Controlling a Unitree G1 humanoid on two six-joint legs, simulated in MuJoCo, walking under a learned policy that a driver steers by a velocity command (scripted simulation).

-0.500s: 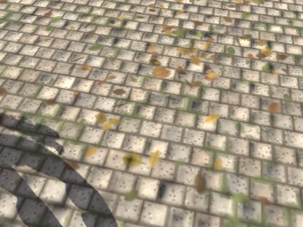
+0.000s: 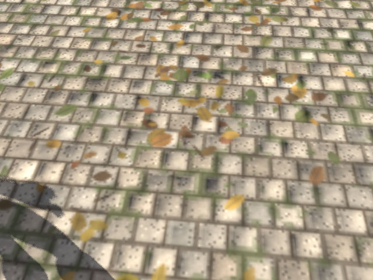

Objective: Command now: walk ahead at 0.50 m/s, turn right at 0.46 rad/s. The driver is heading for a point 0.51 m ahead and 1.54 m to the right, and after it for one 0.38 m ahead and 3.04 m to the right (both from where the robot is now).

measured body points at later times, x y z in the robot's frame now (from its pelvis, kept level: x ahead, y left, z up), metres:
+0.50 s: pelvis +0.23 +0.03 +0.00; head +0.27 +0.03 +0.45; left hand +0.41 +0.29 -0.11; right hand +0.34 -0.26 -0.08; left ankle +0.35 +0.11 -0.73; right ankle +0.13 -0.07 -0.64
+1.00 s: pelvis +0.24 -0.01 +0.01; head +0.25 -0.07 +0.46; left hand +0.52 +0.14 -0.06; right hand +0.20 -0.34 -0.10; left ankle +0.34 +0.11 -0.65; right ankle +0.20 -0.10 -0.73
